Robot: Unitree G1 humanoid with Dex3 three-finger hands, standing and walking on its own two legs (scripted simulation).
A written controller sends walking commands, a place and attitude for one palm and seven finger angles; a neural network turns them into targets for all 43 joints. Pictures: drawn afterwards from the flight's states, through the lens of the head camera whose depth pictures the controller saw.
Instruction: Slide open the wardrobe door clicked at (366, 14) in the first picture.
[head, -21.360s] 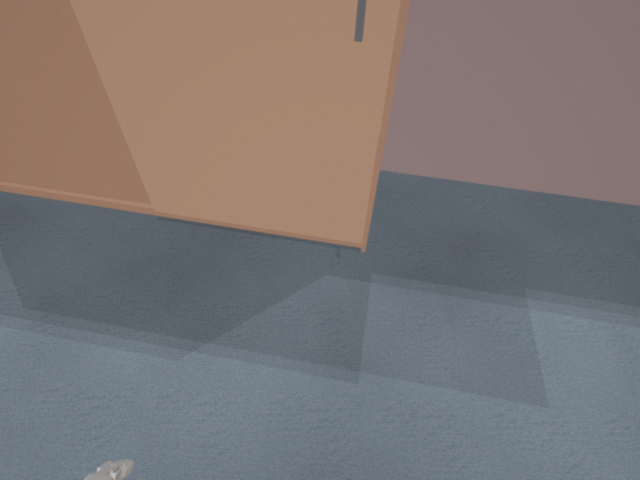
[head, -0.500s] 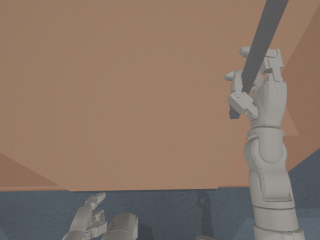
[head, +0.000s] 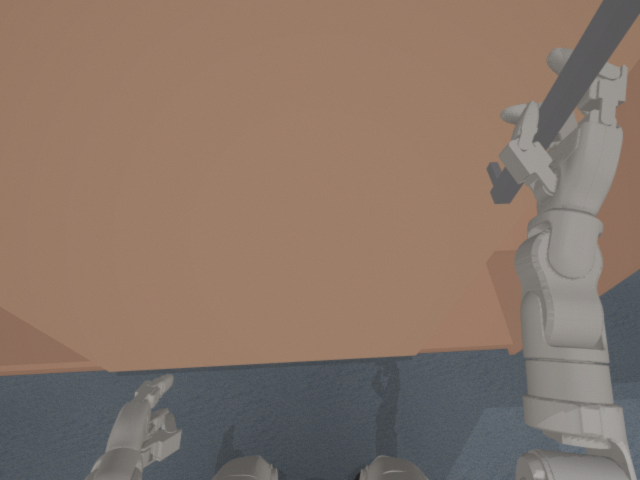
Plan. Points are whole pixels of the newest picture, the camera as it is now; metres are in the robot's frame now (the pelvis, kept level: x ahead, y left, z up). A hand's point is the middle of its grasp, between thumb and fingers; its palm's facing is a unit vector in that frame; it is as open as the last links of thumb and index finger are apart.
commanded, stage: step sideways, sliding the door along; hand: right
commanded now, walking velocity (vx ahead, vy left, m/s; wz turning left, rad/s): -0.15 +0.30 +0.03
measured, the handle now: (559, 78) +0.43 -0.23 +0.25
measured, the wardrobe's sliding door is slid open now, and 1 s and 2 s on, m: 0.31 0.47 0.59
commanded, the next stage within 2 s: stop walking and hold the door there in 1.74 s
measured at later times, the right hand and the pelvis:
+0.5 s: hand (440, 142) +0.39 -0.12 +0.21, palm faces +0.48 +0.87 -0.04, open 6.9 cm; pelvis +0.01 +0.12 +0.01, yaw -3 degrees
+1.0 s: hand (339, 145) +0.39 -0.02 +0.21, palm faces +0.50 +0.87 -0.04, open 7.0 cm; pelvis +0.02 +0.23 +0.01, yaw -1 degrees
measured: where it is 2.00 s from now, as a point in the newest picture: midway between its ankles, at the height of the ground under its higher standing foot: outside the picture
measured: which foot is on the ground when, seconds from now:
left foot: up 0.00-0.32, down 0.34-0.52, up 0.54-0.86, down 0.88-1.00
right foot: down 0.00-0.34, up 0.36-0.50, down 0.52-0.90, up 0.92-1.00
